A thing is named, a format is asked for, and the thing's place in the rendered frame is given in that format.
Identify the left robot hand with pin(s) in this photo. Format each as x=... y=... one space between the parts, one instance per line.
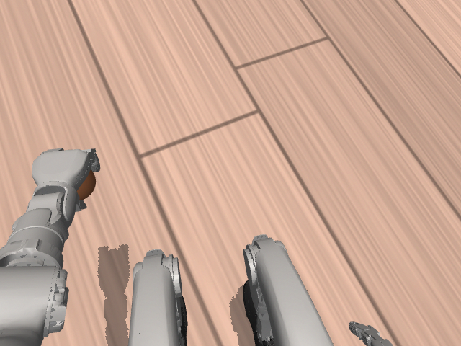
x=69 y=166

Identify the right robot hand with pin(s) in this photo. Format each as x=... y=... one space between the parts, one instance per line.
x=369 y=335

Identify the right robot foot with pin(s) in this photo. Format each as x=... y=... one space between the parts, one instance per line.
x=252 y=316

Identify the ball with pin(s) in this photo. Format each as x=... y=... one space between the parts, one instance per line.
x=87 y=186

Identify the left robot arm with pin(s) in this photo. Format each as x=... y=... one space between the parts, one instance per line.
x=33 y=292

